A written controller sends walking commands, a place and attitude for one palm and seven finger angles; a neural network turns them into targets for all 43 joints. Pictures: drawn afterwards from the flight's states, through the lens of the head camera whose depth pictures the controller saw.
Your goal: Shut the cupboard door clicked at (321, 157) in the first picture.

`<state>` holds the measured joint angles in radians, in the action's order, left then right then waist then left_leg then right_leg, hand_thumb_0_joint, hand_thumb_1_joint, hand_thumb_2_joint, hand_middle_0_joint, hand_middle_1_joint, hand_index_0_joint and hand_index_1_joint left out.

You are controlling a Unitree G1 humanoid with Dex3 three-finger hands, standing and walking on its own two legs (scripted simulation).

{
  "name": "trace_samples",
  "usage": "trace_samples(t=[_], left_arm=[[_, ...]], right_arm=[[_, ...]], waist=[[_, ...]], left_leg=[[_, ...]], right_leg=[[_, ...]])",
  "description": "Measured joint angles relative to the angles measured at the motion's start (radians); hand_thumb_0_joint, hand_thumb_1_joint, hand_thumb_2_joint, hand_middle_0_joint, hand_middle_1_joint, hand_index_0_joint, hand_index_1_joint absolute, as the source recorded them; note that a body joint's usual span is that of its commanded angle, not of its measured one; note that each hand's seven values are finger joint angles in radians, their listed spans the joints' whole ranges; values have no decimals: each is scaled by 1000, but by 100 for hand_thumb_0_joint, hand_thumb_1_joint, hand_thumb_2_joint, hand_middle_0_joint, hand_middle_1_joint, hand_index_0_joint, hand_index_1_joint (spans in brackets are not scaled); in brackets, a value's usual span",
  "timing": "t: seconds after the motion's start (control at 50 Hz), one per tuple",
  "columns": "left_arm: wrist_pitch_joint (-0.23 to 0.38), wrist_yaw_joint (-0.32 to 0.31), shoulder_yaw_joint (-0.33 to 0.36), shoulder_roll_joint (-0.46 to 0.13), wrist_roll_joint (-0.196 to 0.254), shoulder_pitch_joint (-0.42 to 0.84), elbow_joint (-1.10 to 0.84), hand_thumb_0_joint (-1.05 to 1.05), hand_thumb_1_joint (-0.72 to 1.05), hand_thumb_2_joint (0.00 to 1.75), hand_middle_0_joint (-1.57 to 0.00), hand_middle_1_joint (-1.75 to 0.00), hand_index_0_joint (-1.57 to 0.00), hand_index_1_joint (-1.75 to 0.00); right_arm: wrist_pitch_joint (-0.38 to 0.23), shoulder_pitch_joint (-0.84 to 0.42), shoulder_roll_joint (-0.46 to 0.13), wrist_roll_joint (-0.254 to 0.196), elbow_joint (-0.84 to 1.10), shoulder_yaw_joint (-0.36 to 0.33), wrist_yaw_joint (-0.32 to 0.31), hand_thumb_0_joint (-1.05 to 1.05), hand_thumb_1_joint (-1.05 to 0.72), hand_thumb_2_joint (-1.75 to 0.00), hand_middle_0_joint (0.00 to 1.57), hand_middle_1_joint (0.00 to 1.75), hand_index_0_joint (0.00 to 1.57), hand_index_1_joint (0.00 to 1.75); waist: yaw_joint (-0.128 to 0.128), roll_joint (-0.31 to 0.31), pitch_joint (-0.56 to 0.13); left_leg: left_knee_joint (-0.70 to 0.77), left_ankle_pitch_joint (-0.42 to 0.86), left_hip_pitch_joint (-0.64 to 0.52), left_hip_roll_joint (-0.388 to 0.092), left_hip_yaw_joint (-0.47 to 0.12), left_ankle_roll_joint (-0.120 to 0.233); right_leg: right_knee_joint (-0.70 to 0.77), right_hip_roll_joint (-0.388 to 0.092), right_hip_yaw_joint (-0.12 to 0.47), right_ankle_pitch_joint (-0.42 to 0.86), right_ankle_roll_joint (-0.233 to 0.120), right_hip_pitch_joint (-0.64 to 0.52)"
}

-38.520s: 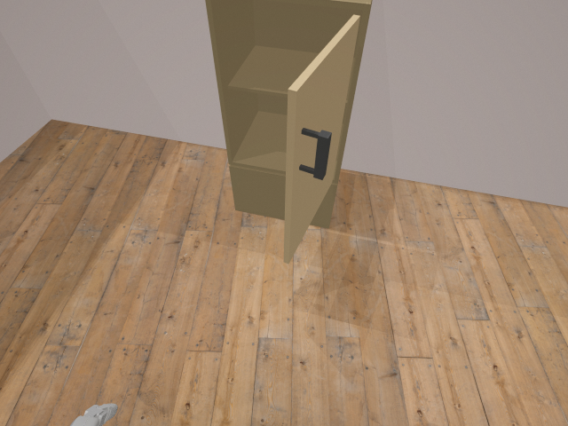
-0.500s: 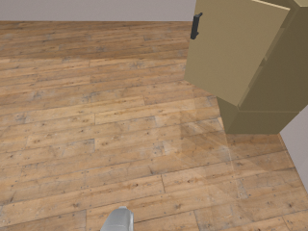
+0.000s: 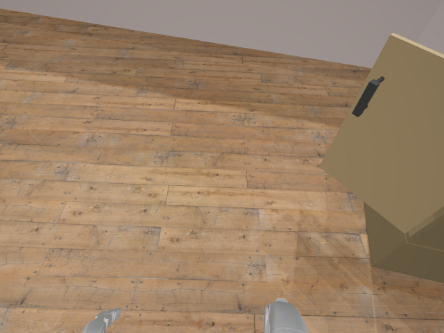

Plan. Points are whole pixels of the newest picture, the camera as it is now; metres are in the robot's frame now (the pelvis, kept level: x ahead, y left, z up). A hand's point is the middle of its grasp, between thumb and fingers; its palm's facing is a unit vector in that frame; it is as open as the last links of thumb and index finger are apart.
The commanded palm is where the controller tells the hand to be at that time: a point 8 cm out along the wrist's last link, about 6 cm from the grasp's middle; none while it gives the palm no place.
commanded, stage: turn to face it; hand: left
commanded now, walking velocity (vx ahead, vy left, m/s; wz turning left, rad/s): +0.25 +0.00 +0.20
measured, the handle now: (369, 96) +0.79 -0.42 -0.04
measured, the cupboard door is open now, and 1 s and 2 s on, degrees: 52 52 52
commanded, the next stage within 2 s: take the last steps up to it in 1.62 s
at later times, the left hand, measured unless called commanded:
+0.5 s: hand (157, 294) +0.22 +0.15 -0.17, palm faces -0.06 -0.97 -0.24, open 7.2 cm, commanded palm none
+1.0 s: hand (154, 228) +0.37 +0.18 -0.17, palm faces -0.38 -0.90 -0.23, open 7.4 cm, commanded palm none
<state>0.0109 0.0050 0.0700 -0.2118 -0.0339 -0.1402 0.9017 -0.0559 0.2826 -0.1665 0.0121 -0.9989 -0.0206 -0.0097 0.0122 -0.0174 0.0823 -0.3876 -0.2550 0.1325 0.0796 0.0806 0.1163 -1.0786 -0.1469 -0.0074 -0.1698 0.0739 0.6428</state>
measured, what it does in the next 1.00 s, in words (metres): walks ahead, turning right: right foot, then left foot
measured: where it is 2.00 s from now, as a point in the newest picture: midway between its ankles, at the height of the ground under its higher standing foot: (213, 332)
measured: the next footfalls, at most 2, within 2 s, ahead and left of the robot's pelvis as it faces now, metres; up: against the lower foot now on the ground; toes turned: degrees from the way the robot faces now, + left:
right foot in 0.24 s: +0.25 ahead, -0.14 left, +0.00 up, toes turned -5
left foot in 0.68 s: +0.26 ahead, +0.10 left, +0.00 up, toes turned -12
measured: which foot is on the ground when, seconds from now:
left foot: down 0.00-0.24, up 0.26-0.66, down 0.68-1.00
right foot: up 0.00-0.22, down 0.24-0.68, up 0.70-1.00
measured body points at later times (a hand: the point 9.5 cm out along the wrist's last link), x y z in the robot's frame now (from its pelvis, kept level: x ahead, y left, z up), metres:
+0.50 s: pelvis +0.16 -0.04 +0.00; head +0.21 -0.05 +0.44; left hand +0.22 +0.20 -0.15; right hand +0.20 -0.28 -0.16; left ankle +0.18 +0.10 -0.68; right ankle +0.21 -0.14 -0.74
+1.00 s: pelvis +0.20 +0.02 +0.00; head +0.25 +0.02 +0.45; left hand +0.39 +0.23 -0.15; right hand +0.15 -0.24 -0.13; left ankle +0.22 +0.11 -0.74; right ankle +0.12 -0.12 -0.68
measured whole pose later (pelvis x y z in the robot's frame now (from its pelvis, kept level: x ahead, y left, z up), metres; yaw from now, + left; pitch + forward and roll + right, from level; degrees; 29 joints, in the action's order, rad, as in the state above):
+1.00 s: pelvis +0.20 +0.02 +0.00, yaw -26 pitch +0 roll -2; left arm -0.08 0.03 0.11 -0.28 -0.02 -0.19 0.91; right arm 0.00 0.22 -0.19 0.03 -0.91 -0.03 -0.03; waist -0.01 -0.01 0.07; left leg -0.48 -0.29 0.19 -0.11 0.22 0.02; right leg -0.97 -0.04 -0.03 -0.40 0.07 0.45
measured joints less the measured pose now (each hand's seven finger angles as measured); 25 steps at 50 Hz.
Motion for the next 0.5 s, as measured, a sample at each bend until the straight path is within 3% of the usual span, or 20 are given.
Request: trace_samples(t=[0.12,0.18,0.24,0.28,0.32,0.36,0.44,0.5], left_arm=[[-9,5,-14,17,6,46,3,0,91,89,-19,-30,-19,-29],[-7,2,-26,33,10,54,12,0,91,89,-19,-30,-19,-29],[9,-3,-38,52,10,31,20,0,91,89,-19,-30,-19,-30],[29,-8,-39,68,7,11,34,0,91,89,-19,-30,-20,-30],[33,-14,-40,72,12,-17,45,0,91,89,-20,-30,-20,-30],[21,-34,-22,68,21,-43,56,-1,93,89,-20,-30,-20,-30],[-5,-39,-8,40,14,-84,80,-1,95,89,-20,-30,-20,-30],[-19,-30,-3,32,10,-108,90,-1,94,89,-20,-30,-20,-30]], right_arm=[[1,102,25,3,-58,-1,-7,1,-91,-90,20,30,20,30],[5,134,29,8,-87,0,-17,1,-91,-90,20,30,20,30],[15,159,26,5,-115,-2,-24,1,-91,-90,20,30,20,30],[30,133,18,-7,-130,-10,-24,1,-91,-90,20,30,20,30],[42,90,17,-14,-117,-14,-27,1,-91,-90,20,30,20,30],[52,44,17,-15,-91,-16,-28,1,-91,-90,20,30,20,30],[74,-52,6,-4,-20,-22,-21,1,-91,-90,20,30,19,30],[83,-116,-6,3,25,-26,-16,1,-91,-90,19,30,19,30]], waist=[[36,-10,-12],[44,-6,-3],[34,13,1],[19,39,19],[15,32,39],[6,18,44],[-4,16,26],[-17,24,14]], left_leg=[[62,-49,-116,7,-27,-17],[45,-103,-157,4,-28,-32],[-56,-197,-168,-18,-15,-54],[-315,-250,-77,-49,-9,-77],[-604,-298,48,-41,-33,-99],[-752,-273,159,-53,-44,-114],[-726,-181,312,-109,-69,-142],[-642,-130,358,-134,-93,-155]], right_leg=[[259,31,-27,79,-22,-46],[386,66,-41,64,-57,-116],[499,117,-64,54,-101,-226],[485,154,-63,-19,-123,-245],[492,164,-50,-23,-130,-270],[541,173,-36,-5,-136,-303],[628,189,-9,34,-134,-332],[644,202,19,40,-125,-330]])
